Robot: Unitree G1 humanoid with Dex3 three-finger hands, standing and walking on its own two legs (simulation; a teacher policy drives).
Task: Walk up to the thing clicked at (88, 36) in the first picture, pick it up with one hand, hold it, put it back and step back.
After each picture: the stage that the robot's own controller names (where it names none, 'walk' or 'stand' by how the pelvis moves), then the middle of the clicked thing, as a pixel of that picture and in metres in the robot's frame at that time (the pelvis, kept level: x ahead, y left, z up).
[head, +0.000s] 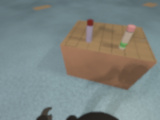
stand; (89, 31) +0.93 +0.07 +0.03
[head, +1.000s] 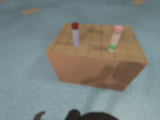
walk; (75, 35) +0.81 +0.22 +0.05
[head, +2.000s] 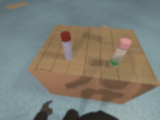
stand; (67, 47) +0.54 +0.23 +0.06
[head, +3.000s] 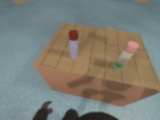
stand; (73, 46) +0.57 +0.17 +0.05
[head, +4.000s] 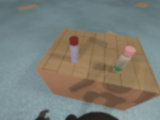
stand; (74, 50) +0.57 +0.17 +0.03
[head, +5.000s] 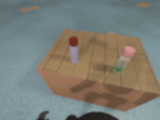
stand; (74, 51) +0.56 +0.18 +0.03
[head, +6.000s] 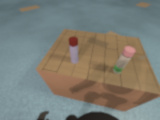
stand; (74, 51) +0.56 +0.18 +0.03
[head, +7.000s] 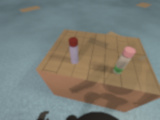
rise first; (74, 51) +0.56 +0.18 +0.03
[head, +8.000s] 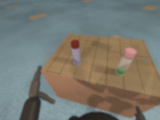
rise first; (76, 53) +0.56 +0.19 +0.03
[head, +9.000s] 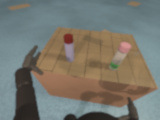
go down; (69, 49) +0.57 +0.17 +0.05
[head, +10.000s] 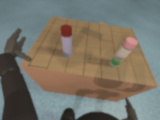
go down; (67, 43) +0.56 +0.18 +0.08
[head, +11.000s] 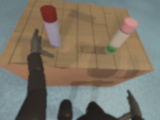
close in; (53, 31) +0.56 +0.20 +0.11
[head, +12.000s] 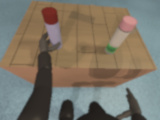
close; (54, 32) +0.56 +0.19 +0.12
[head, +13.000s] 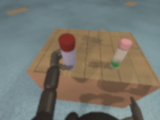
lift; (68, 55) +0.37 +0.14 +0.19
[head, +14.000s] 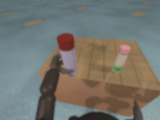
lift; (69, 58) +0.31 +0.14 +0.24
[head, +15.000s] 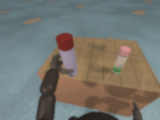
hold; (69, 58) +0.31 +0.14 +0.23
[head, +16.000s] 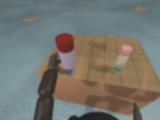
hold; (68, 58) +0.31 +0.14 +0.23
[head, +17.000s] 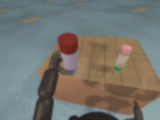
crouch; (70, 59) +0.29 +0.12 +0.25
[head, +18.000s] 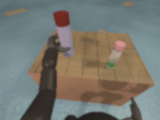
crouch; (65, 37) +0.45 +0.15 +0.25
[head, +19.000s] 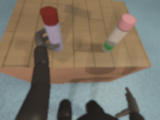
lower; (54, 34) +0.53 +0.17 +0.10
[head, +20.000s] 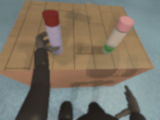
lower; (54, 36) +0.53 +0.17 +0.12
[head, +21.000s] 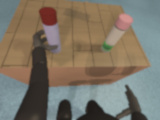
lower; (52, 34) +0.53 +0.17 +0.12
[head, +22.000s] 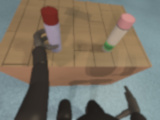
lower; (53, 34) +0.53 +0.17 +0.12
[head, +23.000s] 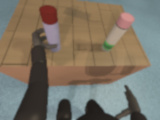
loosen; (52, 33) +0.53 +0.17 +0.12
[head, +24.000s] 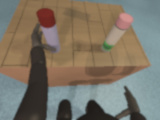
withdraw; (51, 35) +0.53 +0.18 +0.12
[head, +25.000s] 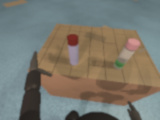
sink last; (73, 51) +0.50 +0.15 +0.08
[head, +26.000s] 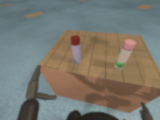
stand; (76, 51) +0.55 +0.17 +0.08
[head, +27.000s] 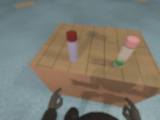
stand; (72, 48) +0.52 +0.17 +0.10
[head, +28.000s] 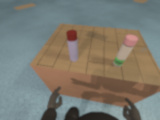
stand; (73, 47) +0.53 +0.17 +0.10
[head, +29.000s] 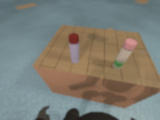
stand; (74, 49) +0.53 +0.17 +0.07
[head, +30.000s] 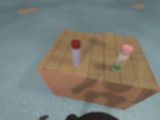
stand; (76, 54) +0.54 +0.15 +0.03
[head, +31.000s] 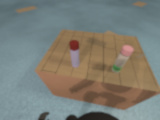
stand; (74, 55) +0.52 +0.16 +0.03
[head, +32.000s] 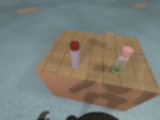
stand; (75, 55) +0.52 +0.16 +0.03
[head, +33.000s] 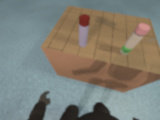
walk; (83, 32) +0.64 +0.12 +0.06
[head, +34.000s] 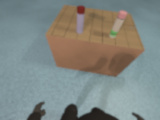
walk; (80, 21) +0.88 +0.19 +0.04
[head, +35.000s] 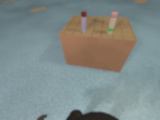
stand; (84, 22) +1.16 +0.20 +0.04
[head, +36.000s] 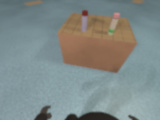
stand; (84, 21) +1.13 +0.16 +0.03
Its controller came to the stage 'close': yes
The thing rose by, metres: 0.23
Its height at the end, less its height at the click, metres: +0.00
